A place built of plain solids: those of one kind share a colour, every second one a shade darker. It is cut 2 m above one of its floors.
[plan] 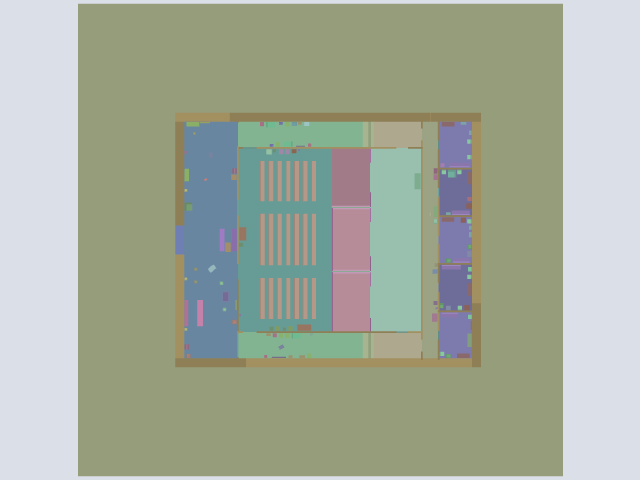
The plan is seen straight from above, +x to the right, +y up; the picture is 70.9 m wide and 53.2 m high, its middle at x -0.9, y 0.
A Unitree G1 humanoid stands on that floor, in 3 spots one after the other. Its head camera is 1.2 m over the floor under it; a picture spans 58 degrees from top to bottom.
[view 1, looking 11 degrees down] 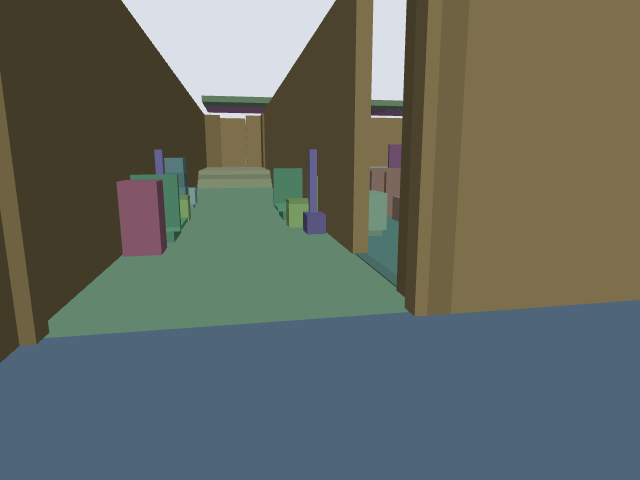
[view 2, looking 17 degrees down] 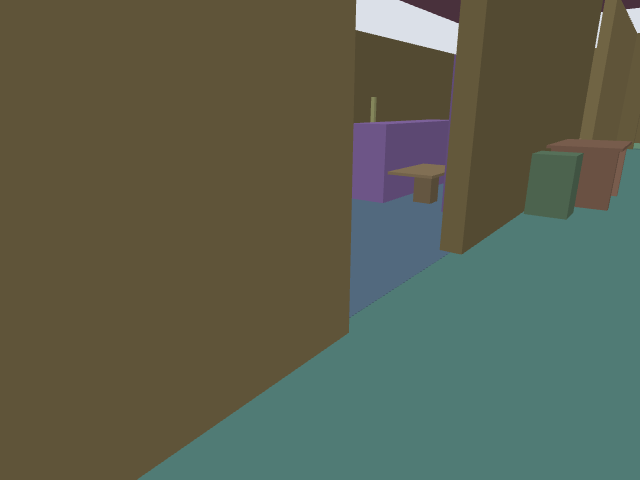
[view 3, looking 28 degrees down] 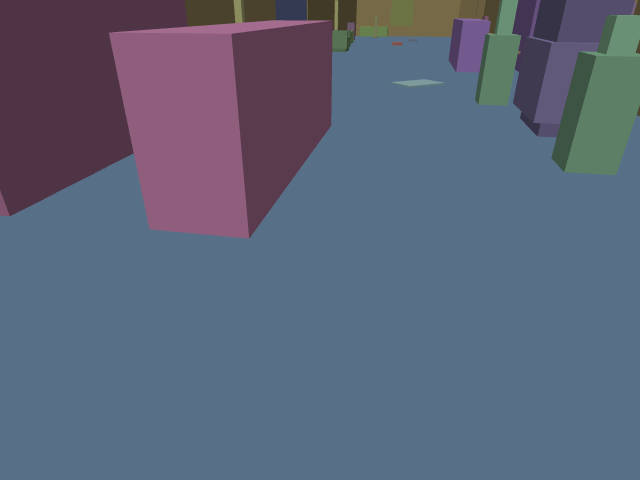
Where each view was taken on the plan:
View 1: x -13.02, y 11.70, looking -11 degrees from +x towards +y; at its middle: floor_promenade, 6.29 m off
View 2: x -8.70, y -6.15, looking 128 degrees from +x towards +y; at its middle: wall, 2.04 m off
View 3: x -13.02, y -11.70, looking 101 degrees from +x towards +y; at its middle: floor_foyer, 2.56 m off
